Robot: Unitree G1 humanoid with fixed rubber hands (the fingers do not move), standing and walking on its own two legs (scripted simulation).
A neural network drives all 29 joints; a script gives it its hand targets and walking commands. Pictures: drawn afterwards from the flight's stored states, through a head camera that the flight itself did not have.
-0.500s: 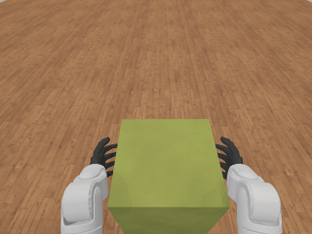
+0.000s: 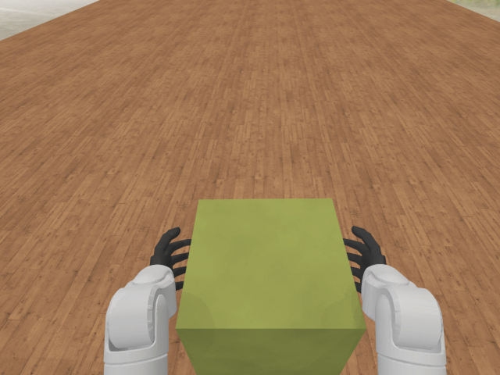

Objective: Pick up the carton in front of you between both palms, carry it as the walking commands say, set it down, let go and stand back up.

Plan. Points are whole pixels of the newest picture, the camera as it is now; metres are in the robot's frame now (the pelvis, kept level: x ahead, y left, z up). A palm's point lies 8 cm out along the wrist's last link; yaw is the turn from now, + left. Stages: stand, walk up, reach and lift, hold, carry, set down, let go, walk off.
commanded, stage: carry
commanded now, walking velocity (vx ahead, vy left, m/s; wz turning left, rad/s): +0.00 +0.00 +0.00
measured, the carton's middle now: (265, 297) +0.27 +0.00 +0.02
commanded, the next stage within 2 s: hold in 1.16 s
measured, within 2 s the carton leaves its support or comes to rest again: neither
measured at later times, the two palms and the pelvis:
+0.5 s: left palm (164, 284) +0.27 +0.16 +0.06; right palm (358, 286) +0.27 -0.14 +0.06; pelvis +0.01 +0.01 +0.00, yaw +0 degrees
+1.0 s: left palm (169, 291) +0.27 +0.15 +0.04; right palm (359, 294) +0.27 -0.15 +0.04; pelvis -0.02 +0.01 +0.00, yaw +0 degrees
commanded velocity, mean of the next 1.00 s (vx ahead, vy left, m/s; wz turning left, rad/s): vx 0.00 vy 0.00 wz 0.00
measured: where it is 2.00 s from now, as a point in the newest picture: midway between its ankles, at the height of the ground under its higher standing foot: outside the picture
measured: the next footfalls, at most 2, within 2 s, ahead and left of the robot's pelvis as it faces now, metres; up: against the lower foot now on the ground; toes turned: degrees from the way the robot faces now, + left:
none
